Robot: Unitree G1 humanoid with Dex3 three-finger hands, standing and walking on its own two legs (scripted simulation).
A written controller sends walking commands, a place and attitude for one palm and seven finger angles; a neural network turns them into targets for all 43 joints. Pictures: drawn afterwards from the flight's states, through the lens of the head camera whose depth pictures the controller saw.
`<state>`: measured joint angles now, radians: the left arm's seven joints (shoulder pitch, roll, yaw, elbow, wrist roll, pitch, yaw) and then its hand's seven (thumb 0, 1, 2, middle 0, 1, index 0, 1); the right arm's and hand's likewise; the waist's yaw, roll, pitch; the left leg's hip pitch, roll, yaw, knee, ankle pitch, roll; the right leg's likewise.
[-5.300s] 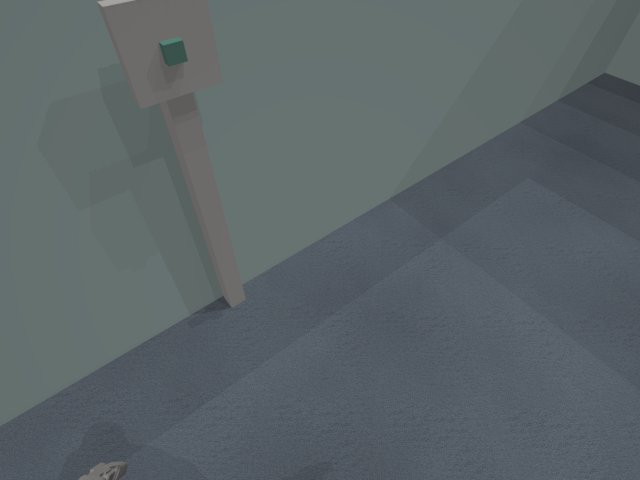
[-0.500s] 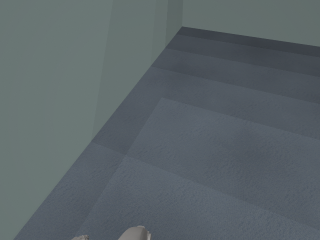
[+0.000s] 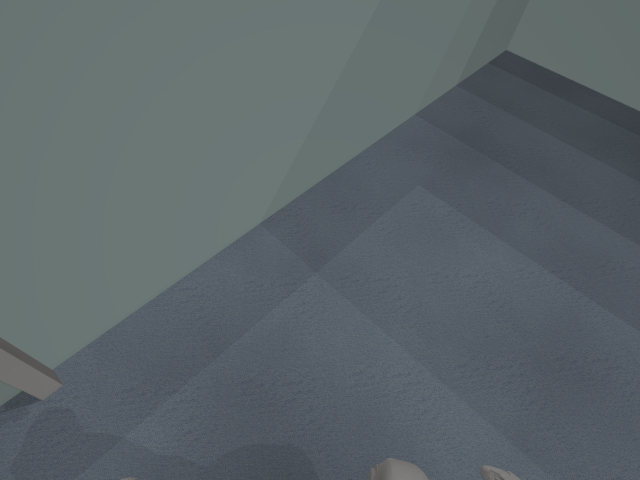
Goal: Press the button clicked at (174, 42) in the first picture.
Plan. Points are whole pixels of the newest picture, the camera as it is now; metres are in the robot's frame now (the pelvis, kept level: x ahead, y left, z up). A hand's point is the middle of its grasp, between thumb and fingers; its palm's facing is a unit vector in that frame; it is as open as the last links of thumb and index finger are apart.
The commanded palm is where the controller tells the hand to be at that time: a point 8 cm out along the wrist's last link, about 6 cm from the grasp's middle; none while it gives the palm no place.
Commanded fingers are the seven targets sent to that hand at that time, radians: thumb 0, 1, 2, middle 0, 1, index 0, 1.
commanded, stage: turn to face it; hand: left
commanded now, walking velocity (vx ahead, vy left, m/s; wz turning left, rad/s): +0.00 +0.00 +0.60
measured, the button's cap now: out of the picture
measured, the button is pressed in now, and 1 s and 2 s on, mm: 0 0 0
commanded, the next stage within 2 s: take the last steps up to it in 1.30 s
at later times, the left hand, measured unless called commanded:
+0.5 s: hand out of the picture +0.03 +0.18 -0.15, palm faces +0.30 -0.91 -0.27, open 7.4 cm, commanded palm none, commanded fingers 0.00 0.90 0.90 -0.20 -0.30 -0.20 -0.30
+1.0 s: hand out of the picture -0.05 +0.25 -0.16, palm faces +0.59 -0.77 -0.25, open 7.4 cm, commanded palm none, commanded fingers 0.00 0.90 0.90 -0.20 -0.30 -0.20 -0.30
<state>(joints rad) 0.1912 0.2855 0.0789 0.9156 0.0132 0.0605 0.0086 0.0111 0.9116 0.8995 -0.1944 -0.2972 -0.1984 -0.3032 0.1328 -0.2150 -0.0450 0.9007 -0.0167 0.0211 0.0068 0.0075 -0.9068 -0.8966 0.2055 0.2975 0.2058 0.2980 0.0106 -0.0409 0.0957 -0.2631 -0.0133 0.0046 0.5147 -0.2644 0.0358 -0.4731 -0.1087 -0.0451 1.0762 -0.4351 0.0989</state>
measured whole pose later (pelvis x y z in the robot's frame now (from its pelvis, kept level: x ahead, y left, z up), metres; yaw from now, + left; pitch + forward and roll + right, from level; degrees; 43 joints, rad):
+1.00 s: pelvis -0.01 +0.01 +0.01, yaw +36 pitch +1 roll -2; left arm 0.15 0.27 0.07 0.89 0.01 0.05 0.01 0.01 0.91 0.90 -0.19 -0.30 -0.20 -0.30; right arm 0.19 -0.20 -0.04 0.91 -0.02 0.02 0.01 0.01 -0.90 -0.90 0.21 0.30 0.21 0.30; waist -0.01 -0.02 0.07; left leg -0.25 -0.06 -0.07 0.45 -0.21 0.06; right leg -0.45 -0.08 -0.01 0.99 -0.40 0.11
